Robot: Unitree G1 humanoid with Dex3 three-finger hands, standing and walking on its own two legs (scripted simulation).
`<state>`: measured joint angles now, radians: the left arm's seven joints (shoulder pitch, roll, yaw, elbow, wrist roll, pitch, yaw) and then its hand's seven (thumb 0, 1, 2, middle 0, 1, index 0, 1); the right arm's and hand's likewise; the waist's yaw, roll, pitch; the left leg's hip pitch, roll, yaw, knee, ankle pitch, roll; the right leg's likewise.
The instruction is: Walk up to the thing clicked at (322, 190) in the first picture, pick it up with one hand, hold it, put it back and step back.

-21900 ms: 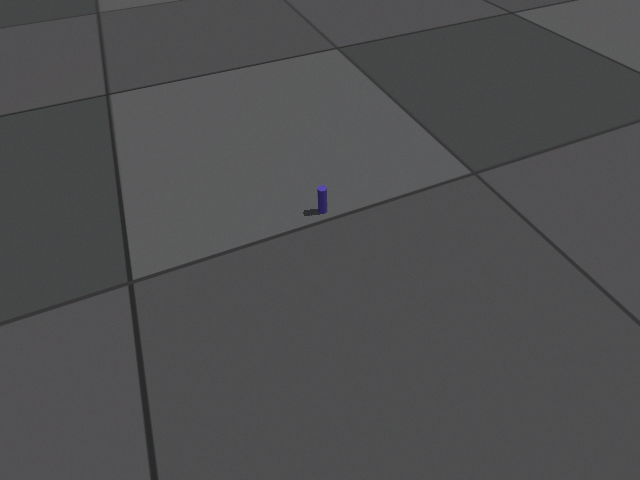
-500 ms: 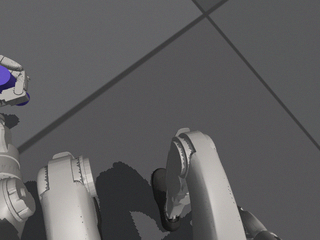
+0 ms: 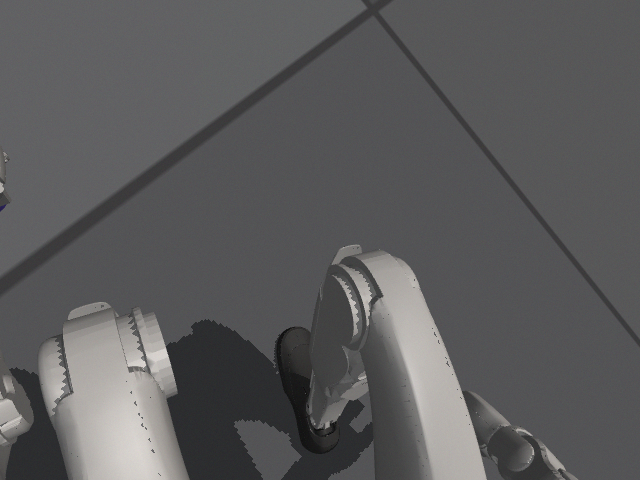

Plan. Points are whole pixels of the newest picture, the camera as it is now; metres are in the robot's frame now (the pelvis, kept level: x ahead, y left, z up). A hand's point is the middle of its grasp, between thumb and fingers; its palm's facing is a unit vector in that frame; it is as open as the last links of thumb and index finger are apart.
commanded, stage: lower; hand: left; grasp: from the side
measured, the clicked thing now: out of the picture +0.47 +0.29 -0.16
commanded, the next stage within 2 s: loosen in 0.88 s
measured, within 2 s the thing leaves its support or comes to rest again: rests again in 1.02 s
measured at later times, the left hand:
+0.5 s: hand out of the picture +0.48 +0.27 -0.18, palm faces +0.26 -0.96 -0.04, open 4.9 cm
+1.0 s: hand (2, 183) +0.48 +0.27 -0.19, palm faces +0.26 -0.96 -0.04, open 5.0 cm
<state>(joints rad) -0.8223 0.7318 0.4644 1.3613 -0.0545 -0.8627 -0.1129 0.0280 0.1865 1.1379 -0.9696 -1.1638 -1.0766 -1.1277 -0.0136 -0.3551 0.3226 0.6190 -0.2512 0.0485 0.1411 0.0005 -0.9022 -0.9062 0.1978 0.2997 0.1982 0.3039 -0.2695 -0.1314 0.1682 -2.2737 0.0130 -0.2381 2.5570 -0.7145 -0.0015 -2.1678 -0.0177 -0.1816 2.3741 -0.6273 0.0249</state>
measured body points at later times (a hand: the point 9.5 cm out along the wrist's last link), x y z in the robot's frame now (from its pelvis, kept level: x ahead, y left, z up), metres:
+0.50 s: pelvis +0.00 +0.01 +0.00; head +0.26 +0.17 +0.32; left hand +0.46 +0.32 -0.17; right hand +0.12 -0.25 -0.06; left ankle +0.07 +0.12 -0.27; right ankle +0.13 -0.12 -0.27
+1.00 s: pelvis -0.01 +0.01 +0.00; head +0.26 +0.18 +0.31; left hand +0.46 +0.32 -0.19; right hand +0.12 -0.25 -0.04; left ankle +0.07 +0.12 -0.27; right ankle +0.13 -0.12 -0.27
